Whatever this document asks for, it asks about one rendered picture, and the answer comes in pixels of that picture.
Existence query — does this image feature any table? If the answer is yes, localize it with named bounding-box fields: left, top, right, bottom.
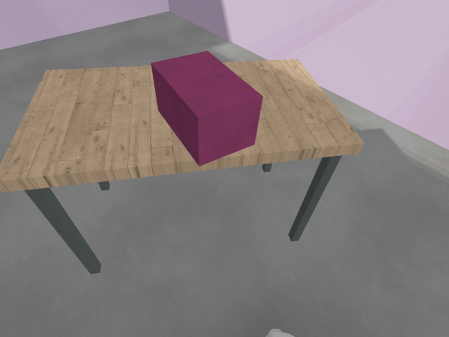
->
left=0, top=59, right=364, bottom=274

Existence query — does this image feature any robot right shin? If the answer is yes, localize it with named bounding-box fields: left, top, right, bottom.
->
left=268, top=329, right=282, bottom=335

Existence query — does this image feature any carton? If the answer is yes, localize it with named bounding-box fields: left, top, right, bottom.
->
left=151, top=51, right=263, bottom=166

